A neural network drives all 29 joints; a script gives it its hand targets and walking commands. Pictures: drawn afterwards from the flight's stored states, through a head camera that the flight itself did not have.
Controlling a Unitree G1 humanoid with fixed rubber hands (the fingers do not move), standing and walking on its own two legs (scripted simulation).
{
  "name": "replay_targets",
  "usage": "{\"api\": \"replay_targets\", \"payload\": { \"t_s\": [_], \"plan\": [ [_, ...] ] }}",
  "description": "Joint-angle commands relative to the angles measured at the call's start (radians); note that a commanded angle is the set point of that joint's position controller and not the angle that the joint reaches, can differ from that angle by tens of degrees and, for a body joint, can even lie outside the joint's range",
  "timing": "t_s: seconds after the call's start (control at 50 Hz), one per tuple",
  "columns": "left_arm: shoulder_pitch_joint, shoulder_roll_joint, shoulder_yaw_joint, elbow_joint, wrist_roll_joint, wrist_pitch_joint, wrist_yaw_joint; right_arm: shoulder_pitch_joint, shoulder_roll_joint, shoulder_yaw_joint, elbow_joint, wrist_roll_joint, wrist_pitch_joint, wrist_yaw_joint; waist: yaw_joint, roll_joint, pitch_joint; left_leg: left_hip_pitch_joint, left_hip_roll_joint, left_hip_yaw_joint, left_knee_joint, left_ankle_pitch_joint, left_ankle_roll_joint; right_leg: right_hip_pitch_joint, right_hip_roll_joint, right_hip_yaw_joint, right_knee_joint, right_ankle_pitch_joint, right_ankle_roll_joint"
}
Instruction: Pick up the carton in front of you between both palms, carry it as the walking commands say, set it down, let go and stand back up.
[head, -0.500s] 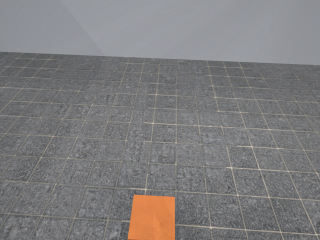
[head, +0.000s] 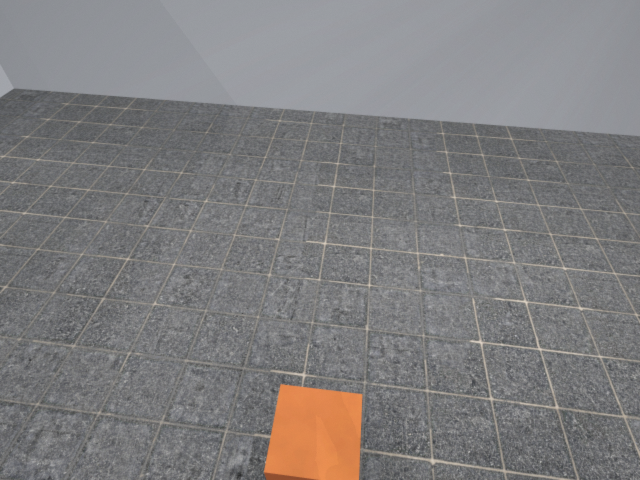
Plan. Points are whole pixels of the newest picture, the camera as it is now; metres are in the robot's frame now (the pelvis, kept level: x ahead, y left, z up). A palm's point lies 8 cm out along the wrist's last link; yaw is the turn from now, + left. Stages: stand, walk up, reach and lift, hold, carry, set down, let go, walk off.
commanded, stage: stand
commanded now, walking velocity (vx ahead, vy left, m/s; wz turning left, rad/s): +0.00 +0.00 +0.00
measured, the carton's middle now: (315, 446) +0.36 +0.02 -0.63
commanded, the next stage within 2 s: none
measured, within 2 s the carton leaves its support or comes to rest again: neither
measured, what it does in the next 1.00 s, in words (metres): stands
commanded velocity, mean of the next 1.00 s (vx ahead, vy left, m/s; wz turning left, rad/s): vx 0.00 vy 0.00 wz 0.00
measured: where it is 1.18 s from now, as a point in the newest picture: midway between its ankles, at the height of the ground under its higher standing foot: outside the picture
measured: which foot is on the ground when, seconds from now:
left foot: down 0.00-1.00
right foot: down 0.00-1.00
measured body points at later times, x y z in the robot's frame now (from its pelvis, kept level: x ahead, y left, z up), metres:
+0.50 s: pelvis -0.01 +0.00 +0.01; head -0.01 +0.00 +0.46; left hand -0.04 +0.25 -0.14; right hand +0.03 -0.25 -0.13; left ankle -0.01 +0.12 -0.72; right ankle -0.11 -0.11 -0.72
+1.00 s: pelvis -0.02 -0.01 +0.01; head -0.02 -0.01 +0.46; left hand -0.09 +0.21 -0.15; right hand -0.01 -0.24 -0.14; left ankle -0.01 +0.12 -0.72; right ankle -0.11 -0.11 -0.72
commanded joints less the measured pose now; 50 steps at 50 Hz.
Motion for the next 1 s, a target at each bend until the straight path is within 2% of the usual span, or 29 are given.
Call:
{"api": "replay_targets", "payload": {
  "t_s": [0.0, 0.34, 0.68, 0.98],
  "plan": [
    [0.068, 0.11, 0.028, -0.022, 0.002, -0.005, 0.002, 0.037, -0.114, -0.026, -0.036, 0.0, -0.005, -0.004, -0.001, 0.015, 0.045, 0.027, 0.076, -0.05, -0.089, 0.451, 0.037, -0.02, -0.053, 0.03, -0.088, 0.37, -0.029],
    [0.1, 0.087, 0.02, 0.111, 0.004, 0.002, -0.006, 0.053, -0.095, -0.011, 0.055, 0.004, 0.007, -0.004, -0.003, 0.018, 0.104, 0.037, 0.07, -0.075, -0.137, 0.407, 0.035, 0.019, -0.058, 0.03, -0.152, 0.298, -0.043],
    [0.118, 0.038, 0.008, 0.236, 0.003, 0.001, -0.006, 0.061, -0.043, 0.01, 0.173, 0.007, 0.012, -0.009, -0.004, 0.015, 0.135, 0.051, 0.072, -0.081, -0.167, 0.412, 0.031, 0.044, -0.062, 0.029, -0.186, 0.311, -0.049],
    [0.124, -0.002, 0.001, 0.302, 0.003, -0.004, -0.003, 0.056, -0.002, 0.019, 0.258, 0.01, 0.016, -0.015, -0.004, 0.011, 0.148, 0.059, 0.077, -0.077, -0.188, 0.409, 0.025, 0.048, -0.066, 0.032, -0.21, 0.33, -0.055]
  ]
}}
